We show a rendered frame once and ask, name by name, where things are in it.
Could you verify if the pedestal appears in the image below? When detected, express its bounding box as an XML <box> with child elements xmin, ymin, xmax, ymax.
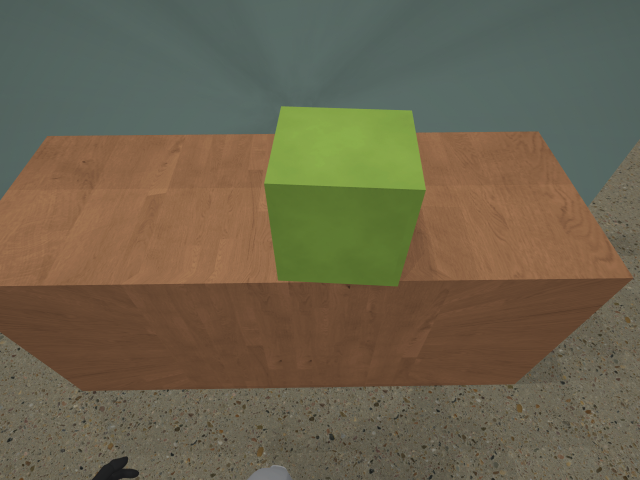
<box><xmin>0</xmin><ymin>131</ymin><xmax>633</xmax><ymax>391</ymax></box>

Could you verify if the robot left hand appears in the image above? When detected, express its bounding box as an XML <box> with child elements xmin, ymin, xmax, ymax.
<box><xmin>92</xmin><ymin>456</ymin><xmax>139</xmax><ymax>480</ymax></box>

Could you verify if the carton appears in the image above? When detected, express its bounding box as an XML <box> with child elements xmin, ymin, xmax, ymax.
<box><xmin>264</xmin><ymin>106</ymin><xmax>426</xmax><ymax>286</ymax></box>

